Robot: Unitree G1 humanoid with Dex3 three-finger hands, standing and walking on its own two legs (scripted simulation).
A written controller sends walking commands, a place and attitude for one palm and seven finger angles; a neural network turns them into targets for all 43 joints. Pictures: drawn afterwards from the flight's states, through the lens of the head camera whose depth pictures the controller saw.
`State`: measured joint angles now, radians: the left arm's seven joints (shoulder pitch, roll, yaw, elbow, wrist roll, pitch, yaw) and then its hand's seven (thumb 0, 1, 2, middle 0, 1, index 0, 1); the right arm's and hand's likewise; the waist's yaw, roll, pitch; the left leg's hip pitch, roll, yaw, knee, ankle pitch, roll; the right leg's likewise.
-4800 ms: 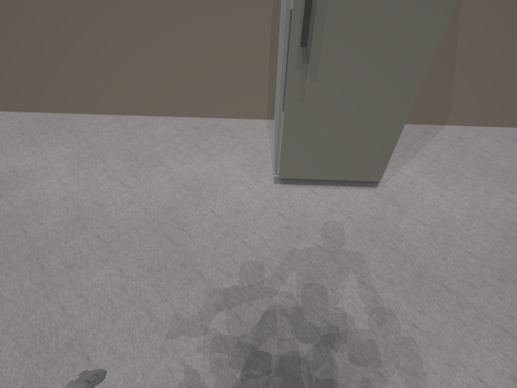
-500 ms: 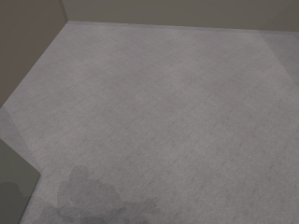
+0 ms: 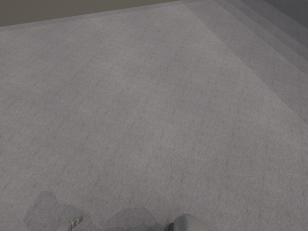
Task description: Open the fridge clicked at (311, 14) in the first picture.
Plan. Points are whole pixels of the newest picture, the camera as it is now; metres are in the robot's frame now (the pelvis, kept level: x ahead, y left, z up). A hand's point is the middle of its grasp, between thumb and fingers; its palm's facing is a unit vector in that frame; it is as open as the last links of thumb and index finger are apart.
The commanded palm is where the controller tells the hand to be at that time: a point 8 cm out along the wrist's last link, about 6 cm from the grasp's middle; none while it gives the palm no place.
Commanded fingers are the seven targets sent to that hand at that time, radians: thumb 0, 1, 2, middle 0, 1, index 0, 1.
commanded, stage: turn to face it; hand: left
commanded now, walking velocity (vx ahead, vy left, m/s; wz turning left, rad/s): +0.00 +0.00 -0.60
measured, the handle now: out of the picture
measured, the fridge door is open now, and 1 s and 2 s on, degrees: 0 0 0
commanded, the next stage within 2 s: none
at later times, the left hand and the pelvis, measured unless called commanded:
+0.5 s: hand (87, 223) +0.16 +0.20 -0.18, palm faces +0.12 -0.98 -0.13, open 7.4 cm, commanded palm none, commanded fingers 0.00 0.90 0.90 -0.20 -0.30 -0.20 -0.30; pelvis +0.07 +0.02 -0.01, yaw +5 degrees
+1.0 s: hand out of the picture +0.09 +0.21 -0.14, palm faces +0.35 -0.89 -0.28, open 7.4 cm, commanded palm none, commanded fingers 0.00 0.90 0.90 -0.20 -0.30 -0.20 -0.30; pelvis +0.05 -0.02 +0.00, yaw +20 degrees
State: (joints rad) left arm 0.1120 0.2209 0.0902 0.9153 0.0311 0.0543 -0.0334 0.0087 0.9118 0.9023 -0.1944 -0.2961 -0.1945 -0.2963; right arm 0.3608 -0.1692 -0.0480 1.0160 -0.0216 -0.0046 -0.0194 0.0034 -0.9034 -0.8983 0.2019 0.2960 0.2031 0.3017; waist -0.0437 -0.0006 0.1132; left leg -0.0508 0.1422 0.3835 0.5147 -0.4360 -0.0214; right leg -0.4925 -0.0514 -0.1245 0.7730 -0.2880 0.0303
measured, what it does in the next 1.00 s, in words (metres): steps on the spot, turning left: right foot, then left foot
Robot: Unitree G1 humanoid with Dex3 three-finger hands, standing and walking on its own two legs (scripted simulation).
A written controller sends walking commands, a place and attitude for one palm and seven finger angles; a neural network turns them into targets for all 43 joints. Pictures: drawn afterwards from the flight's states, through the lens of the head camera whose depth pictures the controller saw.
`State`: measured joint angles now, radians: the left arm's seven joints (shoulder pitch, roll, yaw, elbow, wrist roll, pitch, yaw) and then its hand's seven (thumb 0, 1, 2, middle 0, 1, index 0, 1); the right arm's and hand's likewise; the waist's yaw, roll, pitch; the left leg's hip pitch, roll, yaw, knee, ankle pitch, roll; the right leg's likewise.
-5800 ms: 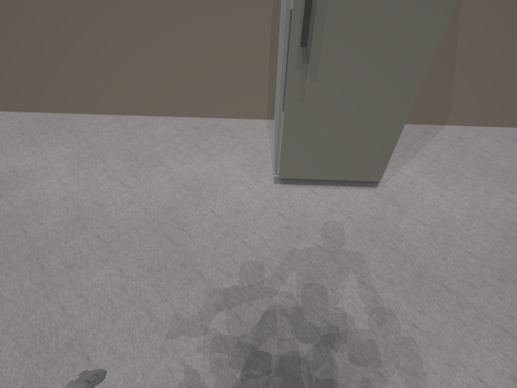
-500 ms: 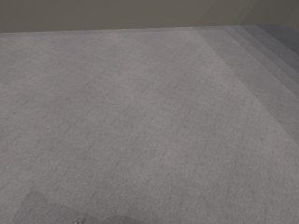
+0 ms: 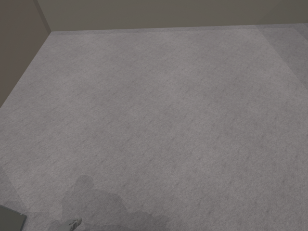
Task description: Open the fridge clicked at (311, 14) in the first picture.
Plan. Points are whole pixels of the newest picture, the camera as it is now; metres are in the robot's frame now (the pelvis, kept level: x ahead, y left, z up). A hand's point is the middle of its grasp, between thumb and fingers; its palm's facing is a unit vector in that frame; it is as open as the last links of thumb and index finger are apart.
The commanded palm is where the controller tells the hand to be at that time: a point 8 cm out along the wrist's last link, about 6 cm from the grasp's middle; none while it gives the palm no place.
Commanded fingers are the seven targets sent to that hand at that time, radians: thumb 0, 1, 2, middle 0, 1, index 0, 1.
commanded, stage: turn to face it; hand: left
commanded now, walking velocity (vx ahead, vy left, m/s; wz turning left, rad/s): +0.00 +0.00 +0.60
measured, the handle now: out of the picture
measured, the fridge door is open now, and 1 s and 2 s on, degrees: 0 0 0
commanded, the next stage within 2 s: none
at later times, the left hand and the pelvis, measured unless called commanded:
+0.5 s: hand out of the picture -0.07 +0.19 -0.17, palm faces +0.37 -0.89 -0.27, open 7.4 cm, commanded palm none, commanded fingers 0.00 0.90 0.90 -0.20 -0.30 -0.20 -0.30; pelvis -0.03 -0.01 +0.00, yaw +20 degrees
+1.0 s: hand out of the picture -0.02 +0.22 -0.13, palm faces +0.57 -0.76 -0.31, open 7.4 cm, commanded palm none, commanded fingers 0.00 0.90 0.90 -0.20 -0.30 -0.20 -0.30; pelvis -0.02 -0.03 -0.01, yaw +38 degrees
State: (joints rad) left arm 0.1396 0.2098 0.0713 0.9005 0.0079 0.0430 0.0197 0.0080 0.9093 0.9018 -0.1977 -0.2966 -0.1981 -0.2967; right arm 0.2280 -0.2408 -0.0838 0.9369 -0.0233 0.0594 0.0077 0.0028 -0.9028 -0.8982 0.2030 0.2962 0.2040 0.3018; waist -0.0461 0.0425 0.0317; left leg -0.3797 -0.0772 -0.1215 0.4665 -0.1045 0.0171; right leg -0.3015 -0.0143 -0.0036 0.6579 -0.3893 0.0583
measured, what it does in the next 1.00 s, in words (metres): steps on the spot, turning left: right foot, then left foot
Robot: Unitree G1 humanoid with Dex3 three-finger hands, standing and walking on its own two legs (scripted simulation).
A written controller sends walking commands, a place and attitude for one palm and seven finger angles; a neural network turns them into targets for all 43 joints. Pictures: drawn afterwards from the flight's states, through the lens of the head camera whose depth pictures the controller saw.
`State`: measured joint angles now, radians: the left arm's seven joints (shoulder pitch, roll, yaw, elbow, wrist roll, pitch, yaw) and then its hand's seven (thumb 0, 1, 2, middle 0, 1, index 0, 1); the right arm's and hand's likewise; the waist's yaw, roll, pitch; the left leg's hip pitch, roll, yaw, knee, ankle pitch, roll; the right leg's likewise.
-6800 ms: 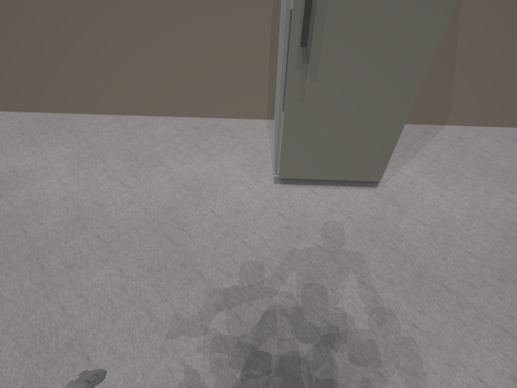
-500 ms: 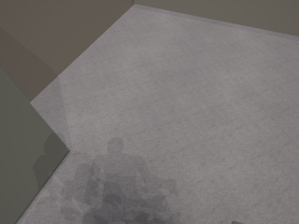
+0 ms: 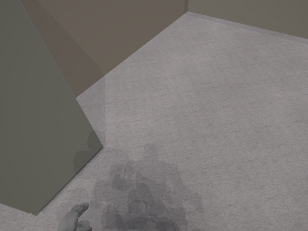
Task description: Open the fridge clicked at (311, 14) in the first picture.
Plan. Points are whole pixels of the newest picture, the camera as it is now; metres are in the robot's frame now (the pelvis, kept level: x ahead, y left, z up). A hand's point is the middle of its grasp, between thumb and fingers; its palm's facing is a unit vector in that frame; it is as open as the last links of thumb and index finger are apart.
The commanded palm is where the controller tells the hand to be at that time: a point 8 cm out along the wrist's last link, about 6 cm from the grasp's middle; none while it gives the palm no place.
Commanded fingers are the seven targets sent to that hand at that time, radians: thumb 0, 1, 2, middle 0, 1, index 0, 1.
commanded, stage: turn to face it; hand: left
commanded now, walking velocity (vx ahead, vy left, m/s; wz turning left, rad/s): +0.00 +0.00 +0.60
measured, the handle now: out of the picture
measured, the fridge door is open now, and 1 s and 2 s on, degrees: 0 0 0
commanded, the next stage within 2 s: take the last steps up to it in 1.36 s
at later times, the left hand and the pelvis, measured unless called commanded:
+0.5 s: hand out of the picture -0.04 +0.27 -0.18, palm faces +0.35 -0.90 -0.26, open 7.4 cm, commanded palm none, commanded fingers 0.00 0.90 0.90 -0.20 -0.30 -0.20 -0.30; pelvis -0.01 +0.04 +0.00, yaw +19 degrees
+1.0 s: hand out of the picture +0.01 +0.25 -0.12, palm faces +0.54 -0.78 -0.30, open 7.4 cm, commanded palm none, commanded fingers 0.00 0.90 0.90 -0.20 -0.30 -0.20 -0.30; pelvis +0.00 +0.00 +0.00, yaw +36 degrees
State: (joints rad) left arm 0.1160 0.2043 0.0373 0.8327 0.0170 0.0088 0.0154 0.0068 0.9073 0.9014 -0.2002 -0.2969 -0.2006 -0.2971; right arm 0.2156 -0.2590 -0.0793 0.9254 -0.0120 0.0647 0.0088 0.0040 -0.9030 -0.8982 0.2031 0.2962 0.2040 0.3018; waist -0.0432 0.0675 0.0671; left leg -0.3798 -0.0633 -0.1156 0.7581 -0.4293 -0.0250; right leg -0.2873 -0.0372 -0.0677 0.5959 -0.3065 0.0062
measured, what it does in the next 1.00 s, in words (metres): steps on the spot, turning left: left foot, then right foot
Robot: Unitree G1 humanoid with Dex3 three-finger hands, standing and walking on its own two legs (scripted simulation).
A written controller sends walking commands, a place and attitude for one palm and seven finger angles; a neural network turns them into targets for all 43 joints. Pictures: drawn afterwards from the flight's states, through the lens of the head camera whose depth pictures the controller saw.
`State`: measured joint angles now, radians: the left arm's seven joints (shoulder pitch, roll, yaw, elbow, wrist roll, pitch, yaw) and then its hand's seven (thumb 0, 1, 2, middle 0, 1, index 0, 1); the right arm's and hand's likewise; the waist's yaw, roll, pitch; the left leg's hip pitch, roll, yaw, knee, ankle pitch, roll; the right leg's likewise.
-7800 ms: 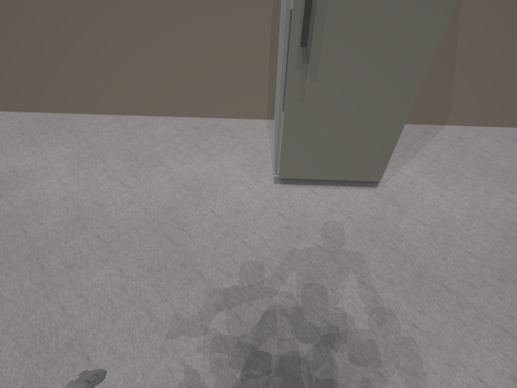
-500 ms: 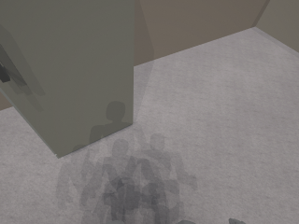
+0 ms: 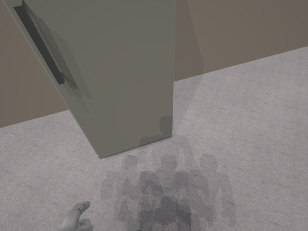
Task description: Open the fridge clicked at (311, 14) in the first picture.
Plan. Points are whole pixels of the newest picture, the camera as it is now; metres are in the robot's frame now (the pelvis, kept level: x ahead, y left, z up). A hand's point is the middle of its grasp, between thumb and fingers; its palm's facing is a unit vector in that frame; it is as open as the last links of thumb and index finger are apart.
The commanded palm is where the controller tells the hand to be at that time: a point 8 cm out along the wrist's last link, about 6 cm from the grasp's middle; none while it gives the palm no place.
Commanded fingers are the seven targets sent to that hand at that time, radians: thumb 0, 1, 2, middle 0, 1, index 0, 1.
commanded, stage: turn to face it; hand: left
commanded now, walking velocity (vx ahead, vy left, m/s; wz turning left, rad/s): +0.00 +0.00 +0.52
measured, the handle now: (44, 47) +0.65 +0.37 +0.16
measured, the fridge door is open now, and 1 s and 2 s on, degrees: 0 0 0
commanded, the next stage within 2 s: take the last steps up to it in 0.36 s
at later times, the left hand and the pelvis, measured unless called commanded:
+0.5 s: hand out of the picture -0.08 +0.26 -0.18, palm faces +0.28 -0.93 -0.24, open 7.4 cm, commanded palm none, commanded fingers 0.00 0.90 0.90 -0.20 -0.30 -0.20 -0.30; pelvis -0.03 +0.05 +0.00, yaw +13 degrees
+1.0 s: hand out of the picture +0.09 +0.22 -0.15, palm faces +0.23 -0.95 -0.22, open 7.4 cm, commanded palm none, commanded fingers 0.00 0.90 0.90 -0.20 -0.30 -0.20 -0.30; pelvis +0.04 +0.02 +0.00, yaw +15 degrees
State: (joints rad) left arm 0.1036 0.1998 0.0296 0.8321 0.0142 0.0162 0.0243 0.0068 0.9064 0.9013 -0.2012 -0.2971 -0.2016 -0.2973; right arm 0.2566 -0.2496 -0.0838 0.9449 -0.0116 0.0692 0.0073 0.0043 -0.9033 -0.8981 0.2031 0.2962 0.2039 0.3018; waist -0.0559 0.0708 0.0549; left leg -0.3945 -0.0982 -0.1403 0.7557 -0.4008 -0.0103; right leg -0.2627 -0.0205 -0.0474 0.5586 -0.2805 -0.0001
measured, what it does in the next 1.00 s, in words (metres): steps on the spot: left foot, then right foot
